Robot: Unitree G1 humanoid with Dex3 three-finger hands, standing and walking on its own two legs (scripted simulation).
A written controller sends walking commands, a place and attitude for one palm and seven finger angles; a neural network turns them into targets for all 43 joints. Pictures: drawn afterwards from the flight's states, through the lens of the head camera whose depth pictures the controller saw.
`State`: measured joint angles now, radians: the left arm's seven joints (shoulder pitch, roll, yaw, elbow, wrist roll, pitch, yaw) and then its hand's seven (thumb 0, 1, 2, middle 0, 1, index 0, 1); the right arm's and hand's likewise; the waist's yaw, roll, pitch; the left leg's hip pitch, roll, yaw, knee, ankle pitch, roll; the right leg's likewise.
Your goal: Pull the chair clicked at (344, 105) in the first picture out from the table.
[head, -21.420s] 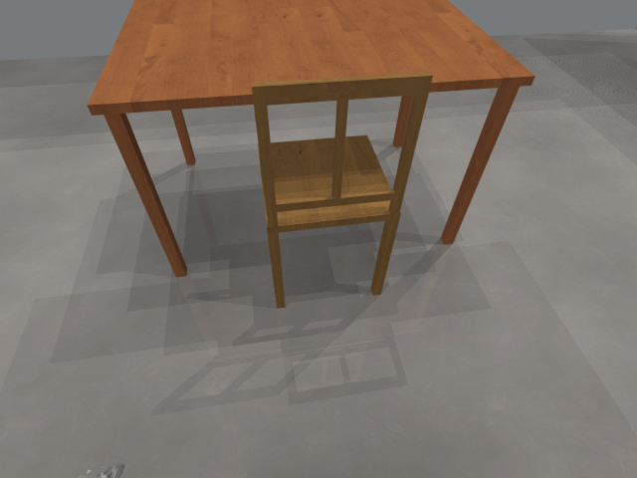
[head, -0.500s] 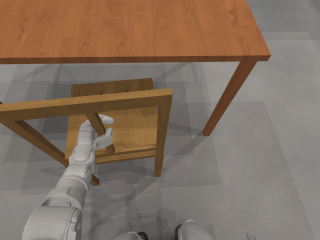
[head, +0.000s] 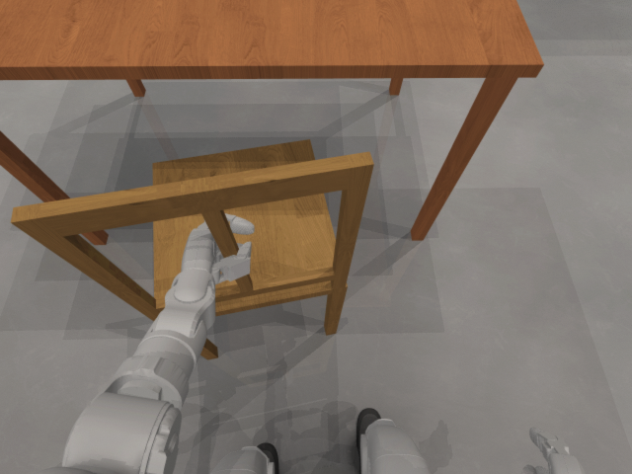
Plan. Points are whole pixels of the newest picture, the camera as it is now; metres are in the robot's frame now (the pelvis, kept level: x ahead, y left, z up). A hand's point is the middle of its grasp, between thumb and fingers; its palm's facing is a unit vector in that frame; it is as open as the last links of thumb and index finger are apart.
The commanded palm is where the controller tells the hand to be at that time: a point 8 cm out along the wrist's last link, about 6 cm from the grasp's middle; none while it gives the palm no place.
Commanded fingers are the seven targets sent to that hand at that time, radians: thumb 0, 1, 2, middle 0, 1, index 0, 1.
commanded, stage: step backward, pulling the chair out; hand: left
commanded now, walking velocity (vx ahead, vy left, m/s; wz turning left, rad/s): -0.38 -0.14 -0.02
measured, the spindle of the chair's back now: (232, 255) +0.41 +0.12 -0.09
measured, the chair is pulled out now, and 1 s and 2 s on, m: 0.16 0.37 0.54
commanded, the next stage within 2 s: stop walking, hand still on the chair in 1.84 s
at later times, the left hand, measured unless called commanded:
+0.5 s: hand (233, 325) +0.30 +0.11 -0.07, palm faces -0.05 -0.98 -0.17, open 5.3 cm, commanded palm +0.29 +0.16 -0.06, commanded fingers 0.00 0.90 0.90 -0.50 -1.45 -0.50 -1.45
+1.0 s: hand (218, 419) +0.18 +0.12 -0.06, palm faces -0.03 -0.99 -0.17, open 5.3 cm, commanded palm +0.18 +0.17 -0.06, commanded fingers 0.00 0.90 0.90 -0.50 -1.45 -0.50 -1.45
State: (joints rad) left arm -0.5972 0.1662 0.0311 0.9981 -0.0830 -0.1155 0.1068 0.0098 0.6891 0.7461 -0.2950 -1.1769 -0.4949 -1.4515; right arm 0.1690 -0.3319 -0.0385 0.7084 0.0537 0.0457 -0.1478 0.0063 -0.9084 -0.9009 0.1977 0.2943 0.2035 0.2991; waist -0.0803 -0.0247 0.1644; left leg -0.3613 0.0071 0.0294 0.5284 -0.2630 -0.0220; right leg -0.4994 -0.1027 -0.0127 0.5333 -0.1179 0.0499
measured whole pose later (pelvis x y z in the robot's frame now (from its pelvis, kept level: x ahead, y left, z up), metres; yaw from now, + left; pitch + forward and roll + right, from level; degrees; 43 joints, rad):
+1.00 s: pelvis -0.19 +0.00 -0.01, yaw -4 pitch +1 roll -1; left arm -0.55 0.19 0.05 1.10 -0.06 -0.18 0.08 0.02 0.67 0.79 -0.32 -1.21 -0.50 -1.45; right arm 0.21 -0.22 0.01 0.76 0.02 -0.05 -0.10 0.01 -0.90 -0.90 0.20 0.29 0.21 0.30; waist -0.04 0.01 0.14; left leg -0.45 0.03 -0.03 0.61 -0.19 -0.02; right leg -0.42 0.02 0.00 0.58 -0.19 0.00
